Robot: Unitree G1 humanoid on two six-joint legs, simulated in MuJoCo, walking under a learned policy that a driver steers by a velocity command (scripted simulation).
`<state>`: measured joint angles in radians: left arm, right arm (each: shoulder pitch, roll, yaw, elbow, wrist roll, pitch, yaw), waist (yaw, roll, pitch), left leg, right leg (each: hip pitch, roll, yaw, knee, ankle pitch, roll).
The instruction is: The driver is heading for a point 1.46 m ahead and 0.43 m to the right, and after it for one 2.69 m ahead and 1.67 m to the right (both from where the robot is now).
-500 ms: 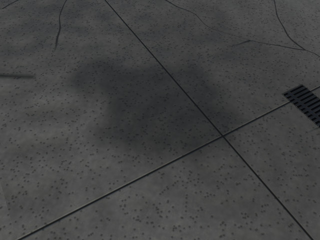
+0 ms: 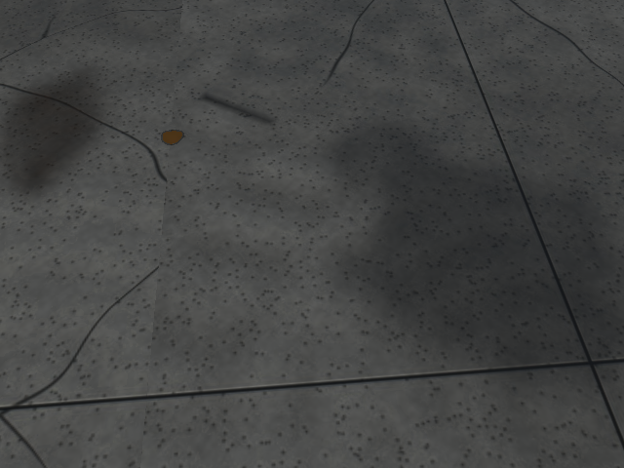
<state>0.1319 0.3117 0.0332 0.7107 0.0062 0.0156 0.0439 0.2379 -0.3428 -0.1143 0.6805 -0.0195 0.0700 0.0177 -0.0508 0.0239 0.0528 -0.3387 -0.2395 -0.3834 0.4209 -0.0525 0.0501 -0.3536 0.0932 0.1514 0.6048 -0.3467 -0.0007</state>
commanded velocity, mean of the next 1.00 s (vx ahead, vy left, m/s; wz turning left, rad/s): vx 0.12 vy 0.00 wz -0.49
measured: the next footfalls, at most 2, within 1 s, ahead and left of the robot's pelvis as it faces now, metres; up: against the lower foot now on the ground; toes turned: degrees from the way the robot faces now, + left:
right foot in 0.02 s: +0.07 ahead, -0.12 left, +0.00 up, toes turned +11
left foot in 0.46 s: +0.03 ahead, +0.07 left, +0.00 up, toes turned -14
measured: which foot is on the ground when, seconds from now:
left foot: down 0.00-0.04, up 0.06-0.44, down 0.46-1.00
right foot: up 0.00-0.00, down 0.02-0.46, up 0.48-1.00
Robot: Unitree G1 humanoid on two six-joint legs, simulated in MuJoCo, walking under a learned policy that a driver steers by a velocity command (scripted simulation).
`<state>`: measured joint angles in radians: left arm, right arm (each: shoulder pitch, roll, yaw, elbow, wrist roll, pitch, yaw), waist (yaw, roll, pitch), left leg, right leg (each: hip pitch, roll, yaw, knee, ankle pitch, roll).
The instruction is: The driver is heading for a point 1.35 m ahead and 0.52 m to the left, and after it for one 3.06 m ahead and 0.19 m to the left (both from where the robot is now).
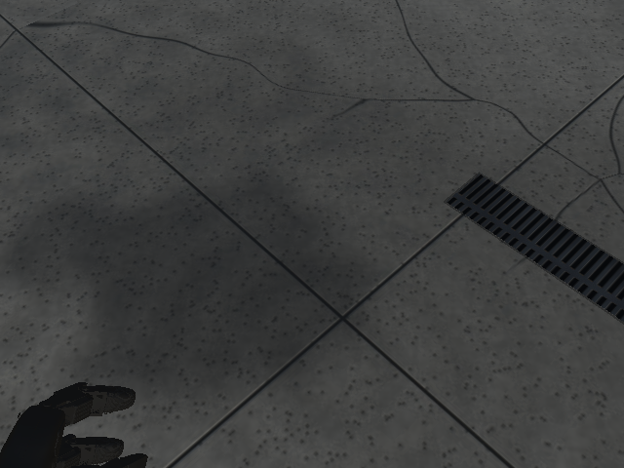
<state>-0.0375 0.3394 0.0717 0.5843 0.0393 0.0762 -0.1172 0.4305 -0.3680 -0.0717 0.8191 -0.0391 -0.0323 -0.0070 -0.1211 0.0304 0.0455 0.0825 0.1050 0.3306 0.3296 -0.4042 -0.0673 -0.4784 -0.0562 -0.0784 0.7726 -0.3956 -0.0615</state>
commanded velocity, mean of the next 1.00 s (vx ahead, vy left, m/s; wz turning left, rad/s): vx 0.10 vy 0.00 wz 0.61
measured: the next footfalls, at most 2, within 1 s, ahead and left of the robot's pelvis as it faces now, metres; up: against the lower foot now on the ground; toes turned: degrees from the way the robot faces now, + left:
right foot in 0.04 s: +0.12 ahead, -0.12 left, +0.00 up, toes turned -7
left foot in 0.54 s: +0.28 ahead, +0.01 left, +0.00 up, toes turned +20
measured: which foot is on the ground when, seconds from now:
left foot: down 0.00-0.04, up 0.06-0.52, down 0.54-0.96, up 0.98-1.00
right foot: up 0.00-0.02, down 0.04-0.52, up 0.54-0.94, down 0.96-1.00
